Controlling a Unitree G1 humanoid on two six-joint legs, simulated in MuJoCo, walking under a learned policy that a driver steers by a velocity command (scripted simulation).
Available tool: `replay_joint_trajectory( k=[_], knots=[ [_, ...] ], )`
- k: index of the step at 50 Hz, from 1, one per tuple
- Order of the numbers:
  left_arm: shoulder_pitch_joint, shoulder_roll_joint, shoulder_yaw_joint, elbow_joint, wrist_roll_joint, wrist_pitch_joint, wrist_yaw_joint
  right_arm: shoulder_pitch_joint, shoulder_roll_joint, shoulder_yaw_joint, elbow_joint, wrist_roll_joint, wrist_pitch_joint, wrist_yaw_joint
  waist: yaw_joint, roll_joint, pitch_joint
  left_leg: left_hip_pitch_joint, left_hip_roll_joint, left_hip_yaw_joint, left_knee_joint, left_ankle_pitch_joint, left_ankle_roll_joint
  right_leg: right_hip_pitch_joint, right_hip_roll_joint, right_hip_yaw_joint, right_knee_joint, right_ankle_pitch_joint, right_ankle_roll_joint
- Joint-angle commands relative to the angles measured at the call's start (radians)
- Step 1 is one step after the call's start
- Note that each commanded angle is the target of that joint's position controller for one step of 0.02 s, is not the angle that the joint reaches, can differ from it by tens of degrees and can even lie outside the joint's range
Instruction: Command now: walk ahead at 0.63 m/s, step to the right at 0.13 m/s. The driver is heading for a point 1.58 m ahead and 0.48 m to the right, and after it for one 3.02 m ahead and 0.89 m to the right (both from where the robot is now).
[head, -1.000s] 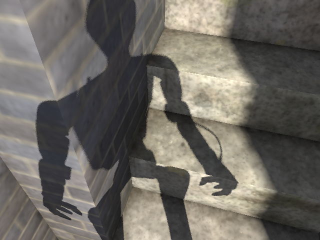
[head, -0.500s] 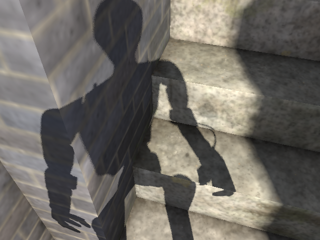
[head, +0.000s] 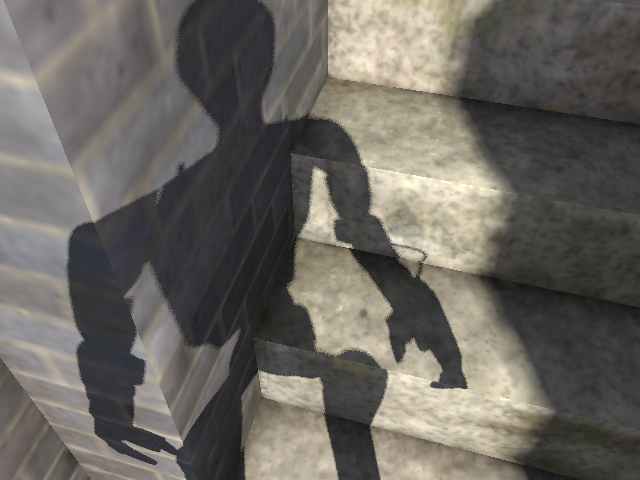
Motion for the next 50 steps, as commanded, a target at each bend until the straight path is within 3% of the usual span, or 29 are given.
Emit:
replay_joint_trajectory(
  k=[1, 11, 50],
  knots=[
    [-0.019, 0.121, 0.02, -0.044, 0.0, -0.011, 0.001, -0.059, -0.1, -0.022, -0.069, 0.0, -0.015, -0.002, 0.003, -0.002, -0.066, -0.046, 0.053, -0.015, -0.022, 0.199, 0.015, 0.086, -0.14, 0.069, 0.012, 0.405, 0.004],
    [-0.008, 0.119, 0.022, -0.038, 0.002, -0.013, -0.003, -0.058, -0.1, -0.024, -0.07, -0.001, -0.017, 0.002, 0.007, 0.006, -0.041, -0.05, 0.051, -0.021, -0.034, 0.149, 0.016, 0.057, -0.129, 0.071, -0.008, 0.279, 0.003],
    [0.002, 0.119, 0.027, -0.038, 0.003, -0.015, -0.005, -0.052, -0.09, -0.026, -0.075, -0.001, -0.016, -0.001, 0.006, 0.002, -0.051, -0.043, 0.051, -0.01, -0.031, 0.158, 0.012, 0.062, -0.135, 0.073, 0.001, 0.339, 0.0]
  ],
)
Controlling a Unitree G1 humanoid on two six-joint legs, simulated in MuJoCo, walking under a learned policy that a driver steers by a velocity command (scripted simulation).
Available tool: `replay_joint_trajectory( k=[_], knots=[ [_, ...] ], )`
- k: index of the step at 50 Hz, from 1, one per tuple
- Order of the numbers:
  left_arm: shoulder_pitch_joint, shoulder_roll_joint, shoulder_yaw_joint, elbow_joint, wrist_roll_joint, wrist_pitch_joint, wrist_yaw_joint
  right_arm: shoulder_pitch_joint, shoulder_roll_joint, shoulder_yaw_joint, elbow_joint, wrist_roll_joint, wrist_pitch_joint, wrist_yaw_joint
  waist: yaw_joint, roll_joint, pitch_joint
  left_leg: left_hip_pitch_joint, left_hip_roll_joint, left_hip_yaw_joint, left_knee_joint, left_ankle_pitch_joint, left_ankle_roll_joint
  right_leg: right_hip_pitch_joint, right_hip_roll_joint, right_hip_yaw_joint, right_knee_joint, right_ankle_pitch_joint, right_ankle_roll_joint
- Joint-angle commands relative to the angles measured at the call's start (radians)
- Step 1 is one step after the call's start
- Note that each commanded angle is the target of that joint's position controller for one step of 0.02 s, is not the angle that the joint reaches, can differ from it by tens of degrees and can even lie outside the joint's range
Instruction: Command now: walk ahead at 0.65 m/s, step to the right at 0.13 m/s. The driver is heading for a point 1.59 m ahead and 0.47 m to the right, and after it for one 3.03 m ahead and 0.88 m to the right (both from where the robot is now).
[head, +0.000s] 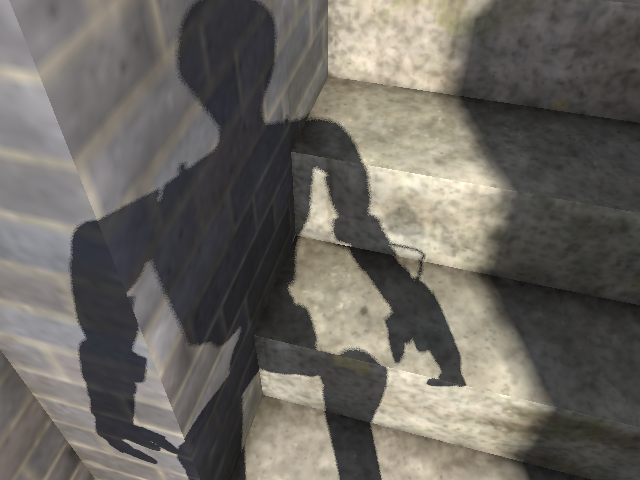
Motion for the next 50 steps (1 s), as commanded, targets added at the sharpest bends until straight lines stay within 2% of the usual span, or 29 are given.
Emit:
replay_joint_trajectory(
  k=[1, 32, 33, 34, 35, 36, 37, 38, 39, 40, 43, 44, 45, 46, 50],
  knots=[
    [-0.02, 0.118, 0.021, -0.043, 0.0, -0.011, 0.003, -0.059, -0.098, -0.022, -0.068, 0.0, -0.015, -0.003, 0.0, 0.002, -0.055, -0.043, 0.048, -0.018, -0.026, 0.147, 0.014, 0.066, -0.132, 0.073, 0.001, 0.33, -0.001],
    [-0.022, 0.116, 0.021, -0.04, 0.0, -0.012, 0.002, -0.06, -0.097, -0.022, -0.066, 0.0, -0.016, -0.002, -0.001, 0.002, -0.055, -0.037, 0.05, -0.016, -0.032, 0.148, 0.013, 0.062, -0.133, 0.074, -0.003, 0.324, 0.0],
    [-0.076, 0.251, 0.072, -0.122, 0.017, 0.044, -0.076, 0.218, -0.288, -0.11, 0.058, 0.017, 0.019, -0.075, -0.028, -0.116, 0.048, 0.068, 0.182, -0.148, 0.081, 0.384, 0.087, -0.187, -0.066, -0.066, 0.182, 0.101, -0.022],
    [0.067, 0.006, -0.001, -0.036, 0.006, 0.006, -0.024, -0.024, -0.162, -0.044, -0.045, 0.003, -0.001, -0.019, 0.045, 0.088, -0.093, 0.019, 0.119, -0.048, 0.001, 0.229, 0.063, -0.009, -0.122, 0.098, -0.043, 0.218, 0.012],
    [0.024, 0.076, 0.009, -0.027, 0.003, -0.009, -0.004, -0.068, -0.059, -0.028, -0.076, -0.002, -0.004, 0.002, 0.001, 0.061, -0.022, -0.048, 0.048, -0.006, -0.01, 0.146, 0.019, 0.034, -0.138, 0.088, -0.015, 0.332, 0.011],
    [0.015, 0.114, 0.017, -0.026, 0.007, -0.009, 0.007, -0.045, -0.056, -0.025, -0.064, -0.002, -0.006, 0.004, -0.003, 0.063, -0.031, -0.079, 0.04, 0.002, -0.014, 0.123, 0.008, 0.082, -0.151, 0.087, 0.016, 0.428, 0.006],
    [0.013, 0.143, 0.024, -0.023, 0.019, -0.009, 0.01, -0.017, -0.04, -0.017, -0.05, -0.002, -0.007, 0.005, -0.015, 0.025, -0.051, -0.083, 0.037, 0.011, -0.02, 0.104, 0.005, 0.111, -0.166, 0.096, 0.044, 0.484, -0.005],
    [0.003, 0.148, 0.028, -0.023, 0.018, -0.004, 0.011, 0.01, -0.054, -0.017, -0.039, -0.004, -0.011, 0.004, -0.021, 0.005, -0.047, -0.067, 0.04, 0.006, -0.022, 0.119, 0.006, 0.097, -0.165, 0.095, 0.051, 0.485, -0.013],
    [0.009, 0.139, 0.029, -0.022, 0.017, -0.003, 0.01, 0.017, -0.085, -0.023, -0.025, 0.004, -0.013, 0.002, -0.01, -0.004, -0.049, -0.061, 0.042, 0.007, -0.015, 0.123, 0.01, 0.096, -0.163, 0.096, 0.048, 0.477, -0.01],
    [0.014, 0.136, 0.03, -0.019, 0.015, -0.002, 0.01, 0.024, -0.096, -0.025, -0.02, 0.007, -0.013, 0.001, -0.008, -0.017, -0.055, -0.055, 0.043, 0.008, -0.009, 0.126, 0.012, 0.096, -0.161, 0.094, 0.048, 0.466, -0.009],
    [0.032, 0.133, 0.033, -0.001, 0.012, 0.002, 0.01, 0.043, -0.094, -0.023, -0.003, 0.007, -0.009, 0.002, -0.003, -0.02, -0.037, -0.063, 0.042, 0.012, -0.006, 0.111, 0.014, 0.081, -0.154, 0.096, 0.051, 0.411, -0.008],
    [0.048, 0.131, 0.031, 0.011, 0.012, -0.001, 0.009, 0.056, -0.078, -0.017, 0.002, 0.009, -0.01, 0.002, -0.005, -0.012, -0.033, -0.051, 0.035, 0.014, -0.01, 0.112, 0.016, 0.071, -0.153, 0.102, 0.05, 0.399, -0.012],
    [0.025, 0.127, 0.026, 0.008, 0.022, 0.007, 0.005, 0.057, -0.09, -0.017, 0.013, 0.014, -0.016, -0.003, 0.002, 0.009, -0.02, -0.044, 0.037, 0.006, -0.006, 0.122, 0.014, 0.057, -0.148, 0.106, 0.028, 0.342, -0.022],
    [0.022, 0.127, 0.027, 0.01, 0.024, 0.01, 0.004, 0.063, -0.092, -0.017, 0.019, 0.013, -0.017, -0.005, 0.002, 0.002, -0.011, -0.039, 0.04, 0.003, -0.006, 0.122, 0.014, 0.044, -0.146, 0.107, 0.021, 0.311, -0.023],
    [0.024, 0.128, 0.026, 0.029, 0.021, 0.014, 0.003, 0.098, -0.101, -0.017, 0.04, 0.014, -0.017, -0.005, 0.004, -0.015, 0.004, -0.044, 0.04, -0.002, -0.003, 0.113, 0.018, 0.036, -0.147, 0.11, 0.022, 0.283, -0.022]
  ],
)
